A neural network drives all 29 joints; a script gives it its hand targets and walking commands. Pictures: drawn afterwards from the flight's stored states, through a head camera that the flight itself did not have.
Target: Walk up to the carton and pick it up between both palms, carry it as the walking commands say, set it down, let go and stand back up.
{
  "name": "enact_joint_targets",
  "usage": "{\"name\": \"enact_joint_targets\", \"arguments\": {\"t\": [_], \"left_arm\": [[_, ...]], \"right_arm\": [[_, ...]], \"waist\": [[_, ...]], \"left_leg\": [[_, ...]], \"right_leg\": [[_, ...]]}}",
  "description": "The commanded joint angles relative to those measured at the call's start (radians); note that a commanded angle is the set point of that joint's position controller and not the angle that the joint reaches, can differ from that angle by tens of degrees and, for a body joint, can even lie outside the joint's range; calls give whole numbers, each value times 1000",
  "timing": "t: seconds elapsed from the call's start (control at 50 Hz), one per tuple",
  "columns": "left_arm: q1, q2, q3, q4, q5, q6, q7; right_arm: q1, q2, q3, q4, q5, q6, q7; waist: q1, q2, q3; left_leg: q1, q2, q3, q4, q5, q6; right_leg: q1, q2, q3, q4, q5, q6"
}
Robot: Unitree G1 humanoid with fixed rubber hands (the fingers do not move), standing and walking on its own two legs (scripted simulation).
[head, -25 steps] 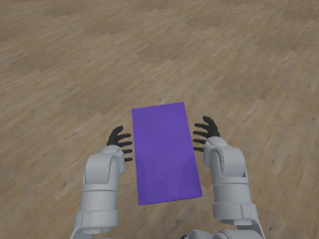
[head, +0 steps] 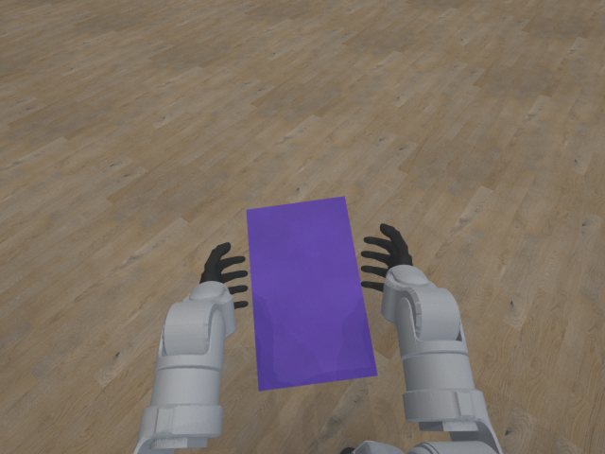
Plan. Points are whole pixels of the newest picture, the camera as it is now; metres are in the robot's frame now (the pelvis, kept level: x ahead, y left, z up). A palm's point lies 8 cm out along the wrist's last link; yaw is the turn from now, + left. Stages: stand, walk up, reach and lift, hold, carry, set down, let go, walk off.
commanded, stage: carry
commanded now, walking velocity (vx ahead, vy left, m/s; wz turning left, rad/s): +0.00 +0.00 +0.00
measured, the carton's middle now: (309, 298) +0.36 -0.01 -0.08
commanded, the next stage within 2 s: hold in 0.06 s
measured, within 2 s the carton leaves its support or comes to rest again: neither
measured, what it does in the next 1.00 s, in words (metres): shifts its weight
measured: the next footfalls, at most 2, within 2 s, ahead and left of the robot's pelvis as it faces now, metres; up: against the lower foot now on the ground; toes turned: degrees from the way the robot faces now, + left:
none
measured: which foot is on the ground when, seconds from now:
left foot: down 0.00-1.00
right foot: down 0.00-1.00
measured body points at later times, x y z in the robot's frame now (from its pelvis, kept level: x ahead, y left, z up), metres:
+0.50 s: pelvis -0.02 +0.00 +0.00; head -0.03 -0.04 +0.45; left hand +0.28 +0.11 -0.01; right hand +0.32 -0.13 +0.02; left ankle -0.03 +0.11 -0.73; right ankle +0.09 -0.11 -0.73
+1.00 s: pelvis -0.03 -0.05 -0.02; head +0.11 -0.06 +0.41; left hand +0.31 +0.10 -0.11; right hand +0.35 -0.14 -0.07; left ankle -0.03 +0.11 -0.72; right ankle +0.09 -0.12 -0.73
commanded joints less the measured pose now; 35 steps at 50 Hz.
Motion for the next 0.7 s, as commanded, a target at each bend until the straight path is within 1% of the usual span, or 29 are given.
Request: {"name": "enact_joint_targets", "arguments": {"t": [0.0,0.04,0.06,0.08,0.1,0.14,0.16,0.18,0.2,0.22,0.24,0.28,0.3,0.32,0.34,0.36,0.38,0.4,0.42,0.44,0.46,0.48,0.5,0.52,0.56,0.58,0.6,0.62,0.68], "left_arm": [[-497,-906,-452,-313,-254,-74,-185],[-515,-890,-431,-265,-243,-78,-186],[-255,-785,-347,85,6,-127,-234],[-287,-808,-411,198,-5,-174,-244],[-345,-837,-481,105,-40,-225,-265],[-437,-950,-604,-23,-101,-289,-306],[-545,-1039,-669,-93,-145,-315,-337],[-531,-1101,-649,-68,-156,-327,-346],[-548,-1116,-656,-55,-161,-338,-353],[-541,-1293,-669,-47,-163,-366,-340],[-653,-1236,-651,-24,-155,-380,-343],[-710,-1163,-535,121,-125,-405,-354],[-690,-1172,-515,205,-130,-419,-374],[-688,-1133,-466,239,-104,-425,-367],[-733,-1104,-430,266,-99,-454,-371],[-772,-1084,-392,317,-80,-472,-368],[-846,-1104,-395,315,-75,-498,-361],[-914,-1072,-348,326,-40,-518,-354],[-883,-1061,-304,397,-3,-524,-349],[-937,-1023,-247,391,23,-552,-341],[-963,-1000,-229,395,42,-576,-338],[-963,-1002,-220,414,59,-588,-330],[-951,-973,-168,418,97,-603,-323],[-1010,-952,-187,396,88,-620,-325],[-1071,-949,-210,394,99,-650,-321],[-1118,-916,-210,376,89,-668,-318],[-1133,-895,-203,385,104,-685,-328],[-1130,-875,-209,369,104,-699,-324],[-1074,-874,-276,368,79,-753,-345]], "right_arm": [[-339,936,457,-210,234,-21,180],[-341,893,404,-174,200,-30,175],[-88,802,301,176,-9,-50,228],[-107,794,325,271,13,-105,246],[-150,845,405,187,56,-150,266],[-272,951,519,18,135,-214,317],[-329,1027,542,-49,177,-224,339],[-412,1054,580,-120,200,-232,354],[-430,1044,562,-132,214,-235,358],[-485,1131,612,-116,189,-259,369],[-480,1094,530,-16,176,-255,375],[-516,1035,429,133,98,-253,382],[-506,1028,407,146,71,-257,374],[-461,1039,368,207,44,-257,375],[-494,1030,332,276,17,-272,377],[-529,1038,312,325,4,-282,381],[-558,1065,312,349,8,-301,386],[-580,1079,275,432,-6,-311,395],[-541,1058,209,508,-29,-323,396],[-579,1075,200,562,-35,-338,401],[-617,1075,193,568,-46,-353,400],[-534,1059,154,620,-90,-362,397],[-581,1084,159,634,-86,-384,404],[-532,1104,124,711,-110,-387,393],[-505,1124,118,748,-134,-434,380],[-479,1133,79,804,-169,-442,370],[-508,1129,75,794,-172,-466,357],[-452,1167,73,847,-185,-476,348],[-382,1202,115,805,-189,-548,309]], "waist": [[2,-53,-447],[3,-24,-442],[-25,37,-199],[-35,83,-254],[-15,77,-346],[-27,99,-479],[-70,67,-509],[-61,23,-497],[-77,23,-476],[-77,27,-472],[-118,74,-445],[-133,21,-286],[-185,-62,-232],[-168,-44,-167],[-155,-79,-176],[-128,-35,-179],[-140,-37,-194],[-106,-3,-147],[-109,23,-139],[-55,33,-185],[-42,3,-234],[-67,-12,-193],[-9,36,-266],[-29,-39,-328],[-43,21,-353],[-70,25,-340],[-47,31,-374],[-51,0,-366],[-81,-33,-449]], "left_leg": [[3,85,-85,-90,77,66],[13,100,-86,-102,102,65],[-172,-60,-156,-228,139,16],[-213,-45,-176,-232,195,9],[-193,-49,-176,-224,288,2],[-147,-55,-195,-204,412,-6],[-101,-48,-195,-202,491,-16],[-52,-53,-194,-196,585,-14],[-25,-58,-194,-199,606,-21],[-48,-26,-211,-174,632,-29],[-36,-36,-194,-180,475,-22],[-134,-45,-167,-216,186,-9],[-178,-39,-171,-223,105,6],[-201,-41,-162,-238,87,6],[-213,-48,-173,-227,-8,18],[-273,-26,-183,-259,-103,30],[-318,-5,-195,-272,-147,41],[-379,14,-203,-287,-198,48],[-380,10,-197,-289,-198,45],[-399,5,-186,-276,-210,54],[-388,1,-176,-256,-177,60],[-374,14,-186,-260,-109,56],[-332,2,-173,-247,-91,57],[-320,-21,-154,-213,-71,56],[-311,-37,-142,-172,-35,42],[-324,-32,-136,-173,-40,42],[-319,-63,-113,-136,-56,43],[-306,-59,-112,-119,-16,39],[-332,-78,-99,-72,120,27]], "right_leg": [[265,-133,150,-85,32,-61],[256,-118,147,-77,25,-51],[647,108,184,-72,182,11],[702,119,183,-36,266,19],[731,127,185,-26,337,28],[752,129,208,-44,363,44],[753,144,195,-45,399,60],[735,145,198,-53,431,67],[722,145,200,-62,453,60],[651,147,185,-58,447,16],[586,140,189,-63,334,17],[564,133,179,-73,138,23],[585,135,172,-78,88,35],[598,132,172,-75,92,37],[577,130,188,-64,-10,38],[625,142,184,-39,-53,41],[664,146,179,-11,-52,47],[683,139,186,8,-81,50],[664,142,182,11,-70,45],[685,136,204,13,-93,42],[688,130,206,21,-89,48],[645,136,199,21,-17,45],[634,128,204,29,-22,48],[621,130,213,16,-30,49],[606,112,251,26,-5,35],[589,116,247,33,2,36],[594,113,266,32,-40,37],[559,106,276,24,-28,39],[588,91,300,23,173,42]]}}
